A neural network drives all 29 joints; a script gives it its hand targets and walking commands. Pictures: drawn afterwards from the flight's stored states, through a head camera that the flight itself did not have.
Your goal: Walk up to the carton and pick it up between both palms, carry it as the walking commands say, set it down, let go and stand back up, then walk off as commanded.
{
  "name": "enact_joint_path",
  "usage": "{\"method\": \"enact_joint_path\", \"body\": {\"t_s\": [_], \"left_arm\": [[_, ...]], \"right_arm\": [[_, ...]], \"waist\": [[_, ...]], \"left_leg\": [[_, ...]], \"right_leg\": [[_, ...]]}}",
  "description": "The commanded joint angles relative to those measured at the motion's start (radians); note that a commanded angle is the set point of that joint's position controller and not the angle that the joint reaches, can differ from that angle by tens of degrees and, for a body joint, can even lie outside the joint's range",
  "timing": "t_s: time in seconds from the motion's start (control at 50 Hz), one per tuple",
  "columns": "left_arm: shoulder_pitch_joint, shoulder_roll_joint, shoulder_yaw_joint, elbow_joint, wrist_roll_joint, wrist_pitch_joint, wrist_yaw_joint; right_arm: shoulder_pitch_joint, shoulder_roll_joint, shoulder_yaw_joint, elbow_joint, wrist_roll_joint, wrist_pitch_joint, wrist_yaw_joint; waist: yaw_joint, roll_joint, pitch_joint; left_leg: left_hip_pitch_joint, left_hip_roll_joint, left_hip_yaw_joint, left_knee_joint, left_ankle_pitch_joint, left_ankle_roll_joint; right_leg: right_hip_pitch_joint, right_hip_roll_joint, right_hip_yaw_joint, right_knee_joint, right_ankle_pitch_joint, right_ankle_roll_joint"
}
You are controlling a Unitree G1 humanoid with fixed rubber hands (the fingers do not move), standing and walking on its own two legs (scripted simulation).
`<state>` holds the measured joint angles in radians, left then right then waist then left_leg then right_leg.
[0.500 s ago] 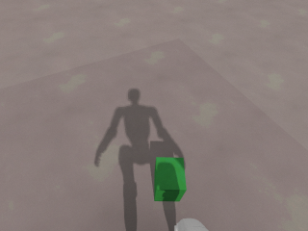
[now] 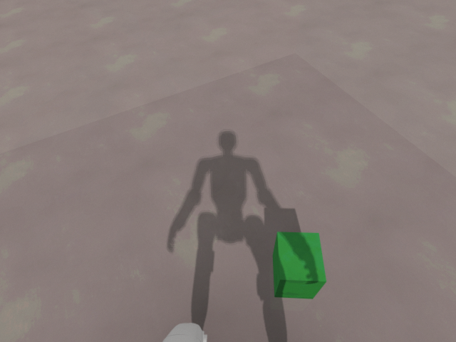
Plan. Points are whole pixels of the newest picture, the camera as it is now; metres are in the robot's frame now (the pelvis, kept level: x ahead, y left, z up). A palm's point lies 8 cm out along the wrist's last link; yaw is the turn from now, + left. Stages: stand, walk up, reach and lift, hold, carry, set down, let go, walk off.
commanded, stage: walk off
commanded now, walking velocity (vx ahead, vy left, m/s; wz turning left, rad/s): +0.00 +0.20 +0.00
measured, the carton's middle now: (295, 266) +0.44 -0.20 -0.65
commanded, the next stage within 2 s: none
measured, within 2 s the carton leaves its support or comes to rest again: neither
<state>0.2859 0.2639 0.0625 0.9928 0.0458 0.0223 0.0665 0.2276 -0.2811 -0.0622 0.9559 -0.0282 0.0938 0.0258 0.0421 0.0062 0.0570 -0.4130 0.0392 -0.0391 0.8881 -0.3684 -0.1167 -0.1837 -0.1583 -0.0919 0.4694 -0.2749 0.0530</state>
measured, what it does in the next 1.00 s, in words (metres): steps to the left: left foot, then right foot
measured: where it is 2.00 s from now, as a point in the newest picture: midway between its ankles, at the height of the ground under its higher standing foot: outside the picture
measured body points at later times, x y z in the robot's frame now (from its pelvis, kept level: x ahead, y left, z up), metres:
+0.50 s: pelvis +0.00 +0.14 -0.01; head +0.01 +0.11 +0.44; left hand +0.07 +0.39 -0.14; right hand +0.04 -0.11 -0.18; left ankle +0.00 +0.22 -0.72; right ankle -0.01 +0.06 -0.75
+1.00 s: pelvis +0.00 +0.29 +0.00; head +0.03 +0.31 +0.44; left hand +0.03 +0.58 -0.16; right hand +0.08 +0.03 -0.13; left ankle +0.01 +0.39 -0.74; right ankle -0.04 +0.14 -0.66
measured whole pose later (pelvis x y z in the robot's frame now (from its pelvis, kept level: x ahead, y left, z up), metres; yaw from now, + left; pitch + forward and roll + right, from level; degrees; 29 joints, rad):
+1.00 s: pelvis +0.00 +0.29 +0.00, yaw -1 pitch +1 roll +0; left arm 0.27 0.30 0.09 0.95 0.03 0.07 0.06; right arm 0.21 -0.23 -0.03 0.88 -0.04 0.05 0.00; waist 0.02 -0.05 0.05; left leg -0.25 0.03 0.09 0.48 -0.24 0.02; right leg -0.47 -0.06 0.00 1.12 -0.51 0.00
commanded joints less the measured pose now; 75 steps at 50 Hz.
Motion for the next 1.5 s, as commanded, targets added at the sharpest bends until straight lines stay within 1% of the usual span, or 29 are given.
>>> {"method": "enact_joint_path", "body": {"t_s": [0.0,0.06,0.08,0.1,0.12,0.14,0.18,0.4,0.42,0.44,0.46,0.48,0.52,0.66,0.74,0.8,0.84,0.86,0.88,0.94,1.14,1.2,1.22,1.24,1.26,1.28,1.32,1.4,1.48], "left_arm": [[0.046,0.230,0.059,-0.023,0.007,0.004,-0.004],[-0.007,0.249,0.068,-0.047,-0.003,0.013,-0.003],[0.021,0.213,0.059,-0.048,-0.002,0.011,-0.007],[0.070,0.120,0.038,-0.055,0.011,0.015,-0.014],[0.013,0.032,0.014,-0.097,-0.012,0.036,0.002],[-0.050,0.081,0.017,-0.103,-0.028,0.048,0.011],[-0.022,0.116,0.032,-0.086,-0.034,0.039,0.001],[0.071,0.020,-0.017,-0.043,-0.031,0.018,0.018],[0.107,0.048,-0.014,-0.041,-0.021,0.008,0.019],[0.156,0.137,0.003,-0.045,-0.002,-0.002,0.019],[0.122,0.241,0.029,-0.056,-0.003,0.015,0.022],[0.119,0.179,0.023,-0.049,-0.001,0.011,0.019],[-0.002,0.126,0.015,-0.078,-0.012,0.000,0.011],[0.055,0.132,0.028,-0.051,-0.007,-0.024,0.006],[0.070,0.190,0.056,-0.043,0.001,-0.006,-0.004],[0.028,0.228,0.072,-0.056,-0.003,0.005,-0.006],[0.072,0.159,0.056,-0.055,-0.003,0.004,-0.013],[0.076,0.030,0.029,-0.094,0.003,0.016,-0.018],[-0.001,0.025,0.017,-0.112,-0.018,0.040,0.002],[0.014,0.106,0.042,-0.086,-0.026,0.040,-0.003],[-0.005,0.020,-0.005,-0.076,-0.034,0.029,0.012],[0.068,0.008,-0.012,-0.047,-0.035,0.015,0.017],[0.114,0.047,-0.006,-0.042,-0.023,0.005,0.019],[0.159,0.157,0.018,-0.051,-0.006,-0.002,0.020],[0.146,0.207,0.033,-0.043,-0.008,0.011,0.023],[0.125,0.143,0.024,-0.041,-0.008,0.005,0.020],[-0.005,0.107,0.018,-0.073,-0.017,-0.007,0.013],[0.022,0.094,0.017,-0.061,-0.016,-0.030,0.007],[0.071,0.136,0.038,-0.039,-0.005,-0.024,0.000]], "right_arm": [[-0.043,-0.022,0.005,-0.084,0.005,-0.005,0.011],[0.081,-0.043,-0.008,-0.046,-0.002,-0.012,0.006],[0.158,-0.080,-0.022,-0.017,-0.016,-0.024,0.001],[0.205,-0.160,-0.034,-0.020,-0.024,-0.042,0.002],[0.150,-0.285,-0.053,-0.046,-0.014,-0.048,-0.003],[0.135,-0.212,-0.037,-0.052,-0.015,-0.051,-0.010],[0.020,-0.127,-0.005,-0.076,-0.018,-0.043,-0.028],[0.038,-0.075,0.022,-0.044,-0.003,-0.035,-0.050],[0.058,-0.071,0.022,-0.037,0.009,-0.034,-0.052],[0.095,-0.025,0.026,-0.048,0.014,-0.039,-0.050],[0.024,-0.076,0.008,-0.084,-0.002,-0.028,-0.049],[-0.008,-0.103,-0.005,-0.080,-0.019,-0.021,-0.040],[0.060,-0.068,-0.011,-0.047,-0.009,-0.025,-0.022],[0.026,0.006,-0.003,-0.063,0.003,-0.010,0.002],[-0.039,0.003,0.009,-0.111,0.003,-0.007,0.014],[0.050,-0.024,-0.003,-0.089,0.004,-0.014,0.009],[0.190,-0.087,-0.025,-0.038,-0.020,-0.038,0.002],[0.190,-0.208,-0.038,-0.065,-0.017,-0.051,0.008],[0.159,-0.236,-0.042,-0.073,-0.009,-0.057,-0.003],[-0.004,-0.101,0.002,-0.107,-0.013,-0.048,-0.028],[0.071,-0.053,0.024,-0.067,-0.015,-0.047,-0.054],[0.057,-0.065,0.023,-0.052,-0.001,-0.040,-0.052],[0.069,-0.060,0.022,-0.049,0.012,-0.042,-0.053],[0.081,-0.013,0.026,-0.076,0.021,-0.048,-0.047],[-0.002,-0.080,0.004,-0.102,-0.005,-0.035,-0.043],[-0.014,-0.084,-0.006,-0.097,-0.019,-0.029,-0.033],[0.059,-0.050,-0.011,-0.061,-0.011,-0.030,-0.017],[0.070,-0.012,-0.014,-0.051,-0.006,-0.024,0.002],[-0.012,0.024,0.004,-0.093,0.004,-0.010,0.012]], "waist": [[0.032,-0.287,0.000],[-0.033,-0.242,-0.033],[-0.058,-0.122,-0.079],[-0.076,0.193,-0.115],[-0.104,0.467,-0.109],[-0.123,0.348,-0.087],[-0.040,0.193,-0.043],[0.000,0.096,-0.065],[0.024,0.023,-0.059],[0.029,-0.219,-0.088],[0.047,-0.332,0.047],[0.042,-0.172,0.047],[-0.038,-0.107,0.047],[-0.003,-0.214,-0.025],[0.031,-0.281,-0.005],[-0.014,-0.262,-0.030],[-0.064,-0.035,-0.118],[-0.071,0.314,-0.126],[-0.122,0.399,-0.124],[-0.024,0.188,-0.039],[-0.054,0.134,-0.050],[-0.001,0.063,-0.064],[0.026,-0.001,-0.064],[0.039,-0.268,-0.083],[0.060,-0.304,0.039],[0.035,-0.153,0.037],[-0.044,-0.103,0.037],[-0.031,-0.145,-0.032],[0.012,-0.251,-0.022]], "left_leg": [[0.052,-0.002,0.113,-0.184,-0.034,0.004],[0.234,-0.014,0.146,-0.462,0.134,0.054],[0.390,-0.008,0.127,-0.535,0.173,0.062],[0.466,0.199,-0.079,-0.630,0.301,0.088],[0.320,0.316,-0.195,-0.619,0.424,0.244],[0.225,0.290,-0.165,-0.632,0.358,0.285],[0.195,0.206,-0.067,-0.605,0.334,0.251],[0.184,0.170,-0.101,-0.525,0.389,0.300],[0.080,0.130,-0.068,-0.482,0.270,0.237],[-0.099,0.041,0.021,-0.255,0.001,0.160],[-0.182,-0.052,0.082,-0.025,-0.200,0.119],[-0.146,-0.051,-0.044,0.148,-0.154,0.105],[-0.141,-0.046,-0.095,0.236,-0.021,0.077],[-0.113,-0.031,0.021,0.084,0.051,-0.016],[0.020,0.000,0.109,-0.167,-0.008,0.000],[0.166,0.002,0.132,-0.405,0.095,0.048],[0.443,0.047,0.082,-0.582,0.216,0.073],[0.486,0.317,-0.201,-0.626,0.411,0.139],[0.258,0.319,-0.170,-0.622,0.431,0.264],[0.200,0.182,-0.034,-0.611,0.308,0.227],[0.255,0.197,-0.110,-0.576,0.430,0.341],[0.178,0.164,-0.089,-0.537,0.384,0.293],[0.050,0.120,-0.059,-0.488,0.260,0.225],[-0.166,0.009,0.065,-0.235,-0.019,0.138],[-0.185,-0.046,0.070,0.011,-0.191,0.112],[-0.151,-0.049,-0.039,0.162,-0.129,0.102],[-0.144,-0.047,-0.082,0.229,0.000,0.075],[-0.128,-0.065,-0.033,0.227,0.063,0.009],[-0.065,-0.009,0.073,-0.025,0.051,-0.015]], "right_leg": [[-0.009,-0.163,0.103,-0.124,0.417,-0.161],[-0.062,-0.167,0.105,-0.039,0.368,-0.111],[-0.134,-0.119,0.067,0.078,0.262,-0.077],[-0.261,-0.002,-0.028,0.335,-0.204,-0.032],[-0.363,0.136,0.015,0.545,-0.453,-0.038],[-0.338,0.129,0.125,0.687,-0.438,-0.060],[-0.341,0.122,0.136,0.734,-0.296,-0.077],[-0.022,0.111,-0.015,0.048,-0.049,-0.095],[0.109,0.049,0.049,-0.128,0.091,-0.091],[0.261,-0.245,0.384,-0.268,-0.024,-0.127],[0.024,-0.434,0.550,-0.282,0.206,-0.297],[-0.023,-0.387,0.476,-0.259,0.273,-0.315],[-0.040,-0.254,0.277,-0.238,0.231,-0.232],[0.071,-0.149,0.075,-0.129,0.481,-0.172],[0.000,-0.161,0.085,-0.140,0.374,-0.172],[-0.034,-0.187,0.111,-0.085,0.391,-0.138],[-0.158,-0.089,0.026,0.152,0.165,-0.069],[-0.383,0.065,-0.060,0.423,-0.391,-0.024],[-0.328,0.120,0.075,0.607,-0.451,-0.051],[-0.355,0.120,0.125,0.733,-0.240,-0.080],[-0.185,0.120,-0.009,0.300,-0.236,-0.087],[-0.003,0.102,-0.008,0.006,-0.017,-0.104],[0.147,0.018,0.079,-0.134,0.094,-0.105],[0.283,-0.315,0.452,-0.257,0.035,-0.179],[0.039,-0.441,0.532,-0.263,0.288,-0.330],[-0.005,-0.376,0.438,-0.242,0.333,-0.325],[-0.024,-0.236,0.249,-0.229,0.259,-0.225],[0.049,-0.162,0.100,-0.139,0.532,-0.184],[0.042,-0.142,0.070,-0.135,0.436,-0.168]]}}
